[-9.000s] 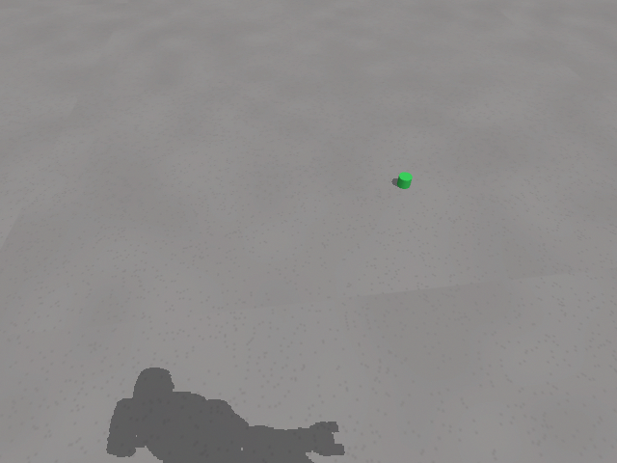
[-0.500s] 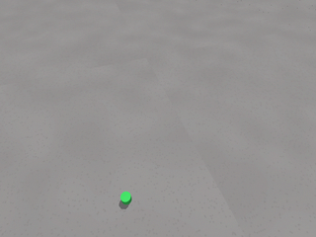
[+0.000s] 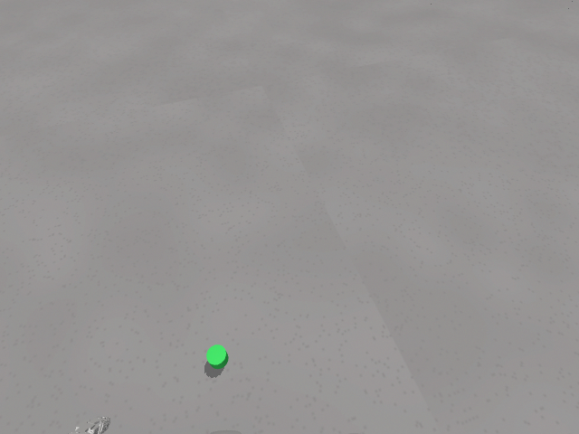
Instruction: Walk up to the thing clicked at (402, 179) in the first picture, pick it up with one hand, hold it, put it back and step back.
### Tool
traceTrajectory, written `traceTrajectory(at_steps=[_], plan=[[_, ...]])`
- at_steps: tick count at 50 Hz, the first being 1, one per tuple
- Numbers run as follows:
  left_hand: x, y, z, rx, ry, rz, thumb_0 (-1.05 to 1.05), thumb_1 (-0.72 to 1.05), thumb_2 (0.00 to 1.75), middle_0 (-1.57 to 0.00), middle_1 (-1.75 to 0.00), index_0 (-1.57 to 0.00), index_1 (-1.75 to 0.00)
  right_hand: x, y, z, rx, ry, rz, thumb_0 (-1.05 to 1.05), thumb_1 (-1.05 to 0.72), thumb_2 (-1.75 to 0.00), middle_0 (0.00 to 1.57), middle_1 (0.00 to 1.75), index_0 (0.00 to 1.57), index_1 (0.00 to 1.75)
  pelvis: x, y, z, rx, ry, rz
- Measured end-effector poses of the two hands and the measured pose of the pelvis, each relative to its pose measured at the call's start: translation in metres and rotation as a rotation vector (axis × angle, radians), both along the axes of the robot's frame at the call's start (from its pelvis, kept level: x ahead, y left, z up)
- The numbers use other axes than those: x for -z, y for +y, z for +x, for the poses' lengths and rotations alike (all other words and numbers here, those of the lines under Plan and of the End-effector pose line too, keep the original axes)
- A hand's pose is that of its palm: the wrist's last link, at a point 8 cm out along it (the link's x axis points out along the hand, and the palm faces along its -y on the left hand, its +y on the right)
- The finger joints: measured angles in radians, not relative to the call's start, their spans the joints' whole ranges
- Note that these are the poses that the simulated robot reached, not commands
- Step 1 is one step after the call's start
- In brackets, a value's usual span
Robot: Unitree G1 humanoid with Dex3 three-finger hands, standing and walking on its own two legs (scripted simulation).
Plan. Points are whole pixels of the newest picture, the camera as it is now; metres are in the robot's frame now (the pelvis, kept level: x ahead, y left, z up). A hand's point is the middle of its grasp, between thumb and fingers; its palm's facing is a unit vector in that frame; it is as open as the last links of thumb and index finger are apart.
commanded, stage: walk up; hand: left
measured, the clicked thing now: (217, 356) +0.40 +0.25 -0.73
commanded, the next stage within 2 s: none
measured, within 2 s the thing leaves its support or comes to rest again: neither
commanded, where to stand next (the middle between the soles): +0.02 +0.01 m, yaw +0 degrees
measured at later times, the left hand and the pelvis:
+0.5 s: hand out of the picture +0.09 +0.24 -0.14, palm faces +0.02 -0.94 -0.35, open 7.4 cm; pelvis +0.02 -0.01 +0.02, yaw +0 degrees
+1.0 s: hand out of the picture +0.08 +0.26 -0.14, palm faces -0.01 -0.95 -0.32, open 7.4 cm; pelvis +0.01 +0.01 +0.02, yaw +0 degrees
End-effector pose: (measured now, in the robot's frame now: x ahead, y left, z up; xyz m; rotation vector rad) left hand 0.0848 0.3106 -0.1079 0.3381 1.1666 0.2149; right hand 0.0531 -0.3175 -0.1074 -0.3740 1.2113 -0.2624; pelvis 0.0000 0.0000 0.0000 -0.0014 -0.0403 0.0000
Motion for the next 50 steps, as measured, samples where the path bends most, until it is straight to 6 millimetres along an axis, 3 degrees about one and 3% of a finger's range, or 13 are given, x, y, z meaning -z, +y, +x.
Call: traceTrajectory(at_steps=[8, 17, 29, 36, 50], plan=[[-0.011, -0.021, 0.007, 0.017, 0.0, -0.01, 0.01, 0.91, 0.9, -0.2, -0.3, -0.2, -0.3, -0.004, 0.0, 0.029, -0.024, -0.004, 0.029, 0.01, -0.9, -0.89, 0.2, 0.3, 0.2, 0.3, -0.011, -0.006, 0.013, 0.007, 0.003, 0.012], [0.006, -0.02, 0.008, -0.041, 0.034, -0.033, 0.01, 0.91, 0.9, -0.2, -0.3, -0.2, -0.3, 0.001, 0.017, 0.059, -0.054, -0.03, 0.067, 0.01, -0.9, -0.89, 0.2, 0.3, 0.2, 0.3, -0.005, -0.007, 0.023, 0.002, -0.011, 0.015], [-0.014, -0.019, 0.0, -0.055, 0.047, -0.013, 0.01, 0.91, 0.9, -0.2, -0.3, -0.2, -0.3, -0.008, 0.024, 0.094, -0.077, -0.087, 0.113, 0.01, -0.9, -0.89, 0.2, 0.3, 0.2, 0.3, -0.019, -0.008, 0.021, -0.008, -0.014, 0.001], [-0.017, -0.012, 0.0, -0.053, 0.039, -0.013, 0.01, 0.91, 0.9, -0.2, -0.3, -0.2, -0.3, -0.012, 0.027, 0.085, -0.068, -0.077, 0.107, 0.01, -0.9, -0.89, 0.2, 0.3, 0.2, 0.3, -0.022, -0.004, 0.017, -0.002, -0.017, -0.004], [-0.007, -0.001, -0.009, -0.026, 0.072, -0.048, 0.01, 0.91, 0.9, -0.2, -0.3, -0.2, -0.3, -0.015, 0.034, 0.029, 0.002, 0.009, 0.079, 0.01, -0.9, -0.89, 0.2, 0.3, 0.2, 0.3, -0.024, 0.013, 0.008, 0.007, -0.012, -0.01]])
